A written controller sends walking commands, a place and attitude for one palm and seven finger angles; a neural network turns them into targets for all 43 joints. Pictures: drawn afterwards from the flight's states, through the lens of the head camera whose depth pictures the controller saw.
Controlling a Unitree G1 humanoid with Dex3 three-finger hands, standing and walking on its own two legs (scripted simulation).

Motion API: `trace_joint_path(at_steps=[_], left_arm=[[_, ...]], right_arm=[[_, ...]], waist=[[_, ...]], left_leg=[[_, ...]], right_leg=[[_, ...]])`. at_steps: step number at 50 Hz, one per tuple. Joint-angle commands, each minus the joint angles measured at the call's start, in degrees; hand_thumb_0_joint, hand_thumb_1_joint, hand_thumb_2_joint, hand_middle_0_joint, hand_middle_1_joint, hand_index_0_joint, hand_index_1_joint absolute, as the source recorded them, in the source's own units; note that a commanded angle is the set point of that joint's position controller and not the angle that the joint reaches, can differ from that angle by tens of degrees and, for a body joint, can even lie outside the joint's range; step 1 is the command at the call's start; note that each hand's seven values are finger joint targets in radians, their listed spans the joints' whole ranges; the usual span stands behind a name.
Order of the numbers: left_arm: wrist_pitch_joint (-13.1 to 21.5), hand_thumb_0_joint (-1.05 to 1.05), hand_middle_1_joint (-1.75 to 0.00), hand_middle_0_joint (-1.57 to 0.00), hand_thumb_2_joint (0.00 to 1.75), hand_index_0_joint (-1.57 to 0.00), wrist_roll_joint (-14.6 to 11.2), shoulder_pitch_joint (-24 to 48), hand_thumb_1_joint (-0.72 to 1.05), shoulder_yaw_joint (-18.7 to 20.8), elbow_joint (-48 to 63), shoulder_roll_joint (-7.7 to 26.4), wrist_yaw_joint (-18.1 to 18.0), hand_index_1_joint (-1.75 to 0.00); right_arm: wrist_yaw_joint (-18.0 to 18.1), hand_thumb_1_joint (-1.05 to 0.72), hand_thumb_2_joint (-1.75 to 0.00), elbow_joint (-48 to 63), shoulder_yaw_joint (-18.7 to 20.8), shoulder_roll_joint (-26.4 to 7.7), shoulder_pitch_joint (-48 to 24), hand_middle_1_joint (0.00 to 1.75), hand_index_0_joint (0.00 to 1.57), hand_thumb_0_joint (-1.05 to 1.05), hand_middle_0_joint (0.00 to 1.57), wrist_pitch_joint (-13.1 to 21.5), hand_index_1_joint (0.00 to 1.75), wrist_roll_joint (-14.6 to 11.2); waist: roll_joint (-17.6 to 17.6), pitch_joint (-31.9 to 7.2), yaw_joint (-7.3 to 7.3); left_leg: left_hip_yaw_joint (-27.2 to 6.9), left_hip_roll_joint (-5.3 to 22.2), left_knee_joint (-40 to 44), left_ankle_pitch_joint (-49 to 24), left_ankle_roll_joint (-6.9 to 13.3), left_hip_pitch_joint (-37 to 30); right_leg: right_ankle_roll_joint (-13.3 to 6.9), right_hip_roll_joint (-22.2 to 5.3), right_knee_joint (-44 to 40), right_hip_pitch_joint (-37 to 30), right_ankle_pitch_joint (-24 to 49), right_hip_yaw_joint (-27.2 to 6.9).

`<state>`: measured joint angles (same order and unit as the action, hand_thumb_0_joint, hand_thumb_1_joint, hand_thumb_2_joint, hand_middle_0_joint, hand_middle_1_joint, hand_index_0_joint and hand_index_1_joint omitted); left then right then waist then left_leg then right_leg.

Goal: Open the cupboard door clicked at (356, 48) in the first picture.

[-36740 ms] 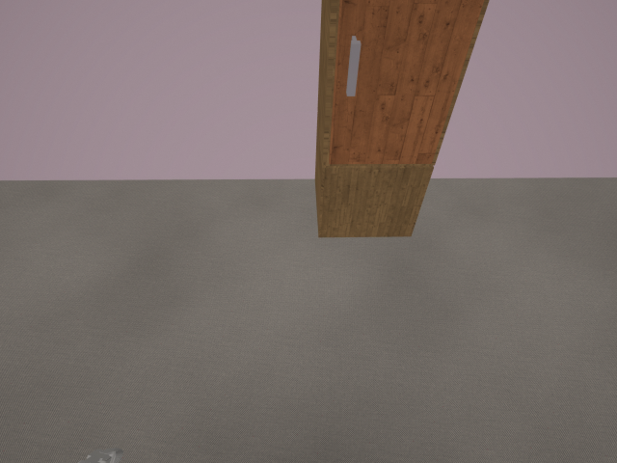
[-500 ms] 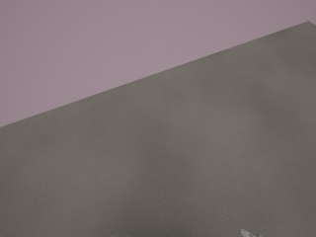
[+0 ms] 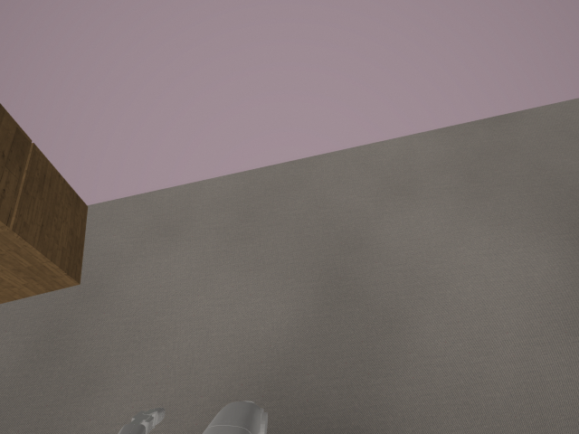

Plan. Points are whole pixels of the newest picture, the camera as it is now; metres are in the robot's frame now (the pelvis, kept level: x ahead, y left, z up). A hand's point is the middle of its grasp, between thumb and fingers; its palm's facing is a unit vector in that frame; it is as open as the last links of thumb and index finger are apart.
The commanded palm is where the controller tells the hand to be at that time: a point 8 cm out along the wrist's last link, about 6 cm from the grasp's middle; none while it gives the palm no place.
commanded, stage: turn to face it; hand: left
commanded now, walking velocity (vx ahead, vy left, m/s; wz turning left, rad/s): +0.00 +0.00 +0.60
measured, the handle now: out of the picture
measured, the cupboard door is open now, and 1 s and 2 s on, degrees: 41 41 41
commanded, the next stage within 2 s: take the last steps up to it in 1.54 s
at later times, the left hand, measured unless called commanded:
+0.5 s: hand out of the picture +0.04 +0.26 -0.16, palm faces +0.31 -0.92 -0.26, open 7.4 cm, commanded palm none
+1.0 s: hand out of the picture -0.03 +0.19 -0.17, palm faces +0.59 -0.77 -0.23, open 7.4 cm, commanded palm none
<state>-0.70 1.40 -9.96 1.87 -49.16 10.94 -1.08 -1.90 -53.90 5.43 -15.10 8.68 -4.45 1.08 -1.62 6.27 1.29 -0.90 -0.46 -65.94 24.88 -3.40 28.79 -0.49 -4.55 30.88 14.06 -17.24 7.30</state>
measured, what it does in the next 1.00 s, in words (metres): steps on the spot, turning left: left foot, then right foot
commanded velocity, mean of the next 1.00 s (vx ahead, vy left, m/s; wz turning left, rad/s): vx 0.00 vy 0.00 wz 0.59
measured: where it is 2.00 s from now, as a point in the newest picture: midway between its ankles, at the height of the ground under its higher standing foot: outside the picture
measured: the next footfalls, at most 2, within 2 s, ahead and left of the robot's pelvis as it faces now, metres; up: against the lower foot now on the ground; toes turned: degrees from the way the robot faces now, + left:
left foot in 0.24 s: +0.03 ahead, +0.14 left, +0.00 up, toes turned +14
right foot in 0.64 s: +0.11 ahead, -0.10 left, +0.00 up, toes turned +20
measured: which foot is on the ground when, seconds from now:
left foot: up 0.00-0.22, down 0.24-0.64, up 0.66-1.00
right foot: down 0.00-0.22, up 0.24-0.62, down 0.64-1.00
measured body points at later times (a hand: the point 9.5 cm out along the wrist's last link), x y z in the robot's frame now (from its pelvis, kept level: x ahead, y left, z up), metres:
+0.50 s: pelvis +0.02 +0.03 +0.00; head +0.07 +0.06 +0.45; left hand +0.02 +0.31 -0.14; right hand +0.18 -0.19 -0.13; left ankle -0.01 +0.13 -0.74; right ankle +0.05 -0.13 -0.67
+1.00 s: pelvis +0.04 +0.00 +0.00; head +0.08 +0.04 +0.44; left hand -0.06 +0.23 -0.15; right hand +0.28 -0.15 -0.14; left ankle -0.03 +0.10 -0.71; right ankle +0.08 -0.11 -0.74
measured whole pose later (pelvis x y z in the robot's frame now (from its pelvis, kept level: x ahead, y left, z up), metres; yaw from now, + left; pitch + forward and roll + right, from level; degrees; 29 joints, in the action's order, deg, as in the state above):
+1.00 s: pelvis +0.04 +0.00 +0.00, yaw +37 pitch +0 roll +1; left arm -0.7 1.7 -13.6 2.5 -51.1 12.0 -0.7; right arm -2.4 -53.6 4.2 -13.9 5.6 -4.1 0.7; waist 2.5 7.1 -0.5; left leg 4.6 1.3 -44.4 25.0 -3.3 21.4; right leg 1.2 -8.8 31.8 10.5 -20.2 14.5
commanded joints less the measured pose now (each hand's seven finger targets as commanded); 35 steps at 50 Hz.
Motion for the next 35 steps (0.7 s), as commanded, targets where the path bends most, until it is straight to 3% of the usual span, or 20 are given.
trace_joint_path(at_steps=[1,5,7,9,10,11,12,13,14,16,18,22,25,28,30,31,32,33,34,35], left_arm=[[1.70,0.00,-0.30,-0.20,0.90,-0.20,0.05,-3.53,0.90,3.20,3.19,11.26,-0.97,-0.30],[1.38,0.00,-0.30,-0.20,0.90,-0.20,0.38,-6.68,0.90,4.19,1.57,13.78,-0.82,-0.30],[1.25,0.00,-0.30,-0.20,0.90,-0.20,0.36,-6.28,0.90,4.57,1.25,14.33,-0.62,-0.30],[0.98,0.00,-0.30,-0.20,0.90,-0.20,-0.06,-5.68,0.90,4.80,1.15,14.14,-0.23,-0.30],[0.75,0.00,-0.30,-0.20,0.90,-0.20,-0.48,-4.95,0.90,4.79,1.70,13.25,-0.02,-0.30],[0.32,0.00,-0.30,-0.20,0.90,-0.20,-0.89,-4.64,0.90,4.10,3.96,9.18,0.52,-0.30],[-0.17,0.00,-0.30,-0.20,0.90,-0.20,-0.34,-0.20,0.90,2.92,6.26,7.81,0.23,-0.30],[-0.72,0.00,-0.30,-0.20,0.90,-0.20,-0.06,2.92,0.90,2.91,6.42,8.40,-0.37,-0.30],[-0.66,0.00,-0.30,-0.20,0.90,-0.20,-0.26,3.46,0.90,3.17,5.26,7.94,-0.27,-0.30],[-1.00,0.00,-0.30,-0.20,0.90,-0.20,-0.27,1.13,0.90,3.43,2.85,8.30,0.38,-0.30],[-1.05,0.00,-0.30,-0.20,0.90,-0.20,-0.26,-0.64,0.90,3.40,1.83,8.34,0.63,-0.30],[-0.99,0.00,-0.30,-0.20,0.90,-0.20,-0.56,1.16,0.90,2.94,2.84,7.81,0.36,-0.30],[-0.76,0.00,-0.30,-0.20,0.90,-0.20,-0.70,2.78,0.90,2.72,3.95,7.41,0.34,-0.30],[-0.34,0.00,-0.30,-0.20,0.90,-0.20,-0.90,0.12,0.90,2.70,3.86,7.67,0.16,-0.30],[0.45,0.00,-0.30,-0.20,0.90,-0.20,-1.01,-4.07,0.90,3.09,2.95,8.26,-0.11,-0.30],[1.16,0.00,-0.30,-0.20,0.90,-0.20,-0.58,-6.42,0.90,3.66,2.49,11.11,-0.45,-0.30],[1.55,0.00,-0.30,-0.20,0.90,-0.20,0.43,-7.66,0.90,4.74,2.35,16.20,-0.95,-0.30],[1.14,0.00,-0.30,-0.20,0.90,-0.20,0.23,-6.91,0.90,4.27,3.13,17.38,-0.91,-0.30],[1.37,0.00,-0.30,-0.20,0.90,-0.20,-0.05,-4.66,0.90,3.97,3.17,14.39,-1.18,-0.30],[1.36,0.00,-0.30,-0.20,0.90,-0.20,-0.23,-1.47,0.90,3.29,3.72,12.52,-1.10,-0.30]], right_arm=[[-0.22,-0.90,-0.90,5.20,-0.19,-2.18,-4.37,0.30,0.20,0.00,0.20,1.24,0.30,-0.34],[-0.25,-0.90,-0.90,6.19,-0.89,-1.34,-6.82,0.30,0.20,0.00,0.20,1.91,0.30,-0.69],[-0.11,-0.90,-0.90,6.17,-0.86,-1.59,-5.23,0.30,0.20,0.00,0.20,2.29,0.30,-0.79],[-0.01,-0.90,-0.90,5.60,-0.58,-2.78,-2.17,0.30,0.20,0.00,0.20,2.69,0.30,-0.54],[0.03,-0.90,-0.90,4.68,0.17,-5.49,2.02,0.30,0.20,0.00,0.20,3.18,0.30,-0.30],[0.40,-0.90,-0.90,4.52,1.89,-12.80,5.53,0.30,0.20,0.00,0.20,3.56,0.30,0.34],[1.06,-0.90,-0.90,3.55,2.35,-15.75,9.37,0.30,0.20,0.00,0.20,3.04,0.30,0.23],[1.75,-0.90,-0.90,3.23,1.88,-14.22,9.91,0.30,0.20,0.00,0.20,3.23,0.30,0.20],[2.52,-0.90,-0.90,3.99,1.68,-13.01,7.11,0.30,0.20,0.00,0.20,3.33,0.30,0.30],[2.79,-0.90,-0.90,5.36,0.66,-10.47,1.41,0.30,0.20,0.00,0.20,3.60,0.30,0.22],[2.79,-0.90,-0.90,5.58,0.28,-9.53,0.74,0.30,0.20,0.00,0.20,4.03,0.30,-0.05],[2.51,-0.90,-0.90,4.99,0.69,-9.93,2.19,0.30,0.20,0.00,0.20,3.87,0.30,0.17],[2.38,-0.90,-0.90,5.03,1.01,-10.04,2.16,0.30,0.20,0.00,0.20,3.52,0.30,0.34],[2.29,-0.90,-0.90,5.70,1.27,-10.15,-0.01,0.30,0.20,0.00,0.20,3.11,0.30,0.32],[2.26,-0.90,-0.90,6.48,1.42,-9.18,-1.89,0.30,0.20,0.00,0.20,2.92,0.30,-0.13],[1.94,-0.90,-0.90,6.77,1.19,-7.05,-1.49,0.30,0.20,0.00,0.20,3.03,0.30,-0.68],[1.52,-0.90,-0.90,7.91,0.66,-3.20,-0.68,0.30,0.20,0.00,0.20,3.21,0.30,-1.02],[1.25,-0.90,-0.90,8.49,1.09,-5.39,-0.81,0.30,0.20,0.00,0.20,2.87,0.30,-0.51],[1.28,-0.90,-0.90,7.05,1.17,-5.29,-1.98,0.30,0.20,0.00,0.20,2.03,0.30,-0.20],[0.90,-0.90,-0.90,5.90,1.13,-5.02,-1.21,0.30,0.20,0.00,0.20,1.70,0.30,-0.18]], waist=[[11.64,-7.38,-2.54],[13.56,-8.00,-4.33],[13.72,-9.11,-3.41],[11.79,-10.12,-1.57],[6.50,-12.50,1.11],[-12.10,-14.32,3.14],[-14.16,-13.47,4.93],[-11.90,-12.98,4.92],[-11.13,-10.87,3.73],[-8.41,-8.08,0.46],[-7.04,-9.45,-0.70],[-4.94,-9.73,0.05],[-7.25,-9.12,0.33],[-9.19,-9.37,-0.89],[-7.23,-10.20,-3.33],[0.11,-11.13,-4.44],[18.21,-11.60,-4.96],[16.00,-10.53,-4.72],[16.74,-8.67,-3.65],[15.87,-6.56,-1.91]], left_leg=[[2.88,1.95,7.33,0.51,-1.13,1.68],[6.07,1.37,19.86,2.49,-0.36,-2.40],[7.26,0.81,25.43,0.17,0.28,-5.92],[7.93,0.17,35.33,-7.70,1.12,-13.92],[4.86,2.79,41.61,-16.65,2.48,-23.33],[-17.28,18.77,43.59,-35.82,10.29,-32.92],[-23.95,26.49,44.50,-46.43,17.56,-30.65],[-22.75,24.52,43.86,-44.13,17.72,-28.80],[-19.97,21.20,44.11,-41.63,16.44,-26.32],[-13.03,15.61,45.17,-39.31,13.00,-21.88],[-9.93,13.26,44.82,-40.78,11.83,-22.99],[-12.50,13.51,44.32,-38.84,12.90,-23.48],[-14.33,12.49,43.61,-37.90,12.53,-21.53],[-16.87,11.47,41.54,-37.97,11.99,-17.86],[-16.89,9.06,37.54,-32.89,9.63,-11.78],[-14.43,5.24,31.82,-22.30,6.37,-4.56],[-2.77,-4.06,17.98,3.43,1.41,5.50],[-2.62,-2.64,5.33,11.79,1.15,3.99],[-4.12,-0.63,-2.45,8.94,1.14,4.29],[-3.29,0.74,-6.51,4.18,0.58,5.47]], right_leg=[[-5.92,-14.47,-10.23,-10.02,28.54,-5.65],[-6.65,-16.70,-6.87,-12.67,34.19,-4.13],[-5.79,-17.16,-4.65,-12.16,33.72,-2.74],[-2.55,-15.96,0.81,-8.15,29.46,0.72],[0.14,-14.83,8.90,-2.03,24.00,3.01],[5.01,-6.12,22.32,15.03,-6.89,5.16],[5.22,-3.18,30.09,20.44,-23.50,-1.11],[4.89,-3.43,34.03,21.57,-20.42,-5.39],[5.16,-3.00,36.24,22.55,-16.22,-6.96],[5.64,-2.56,37.04,20.34,-8.19,-7.65],[5.95,-1.84,34.80,18.51,-5.39,-7.41],[6.20,0.01,26.38,16.35,-6.43,-6.84],[5.82,1.71,18.86,12.59,-7.33,-6.10],[4.99,3.94,9.78,5.21,-5.28,-5.07],[4.35,3.77,-2.82,-5.32,3.58,-4.81],[2.89,-2.20,-10.55,-14.16,7.69,-10.22],[-3.75,-18.84,-14.19,-19.26,14.96,-25.92],[-8.76,-25.52,-13.97,-11.71,19.39,-26.22],[-8.96,-21.86,-13.91,-7.83,18.69,-24.89],[-7.97,-18.49,-13.27,-6.88,18.99,-19.04]])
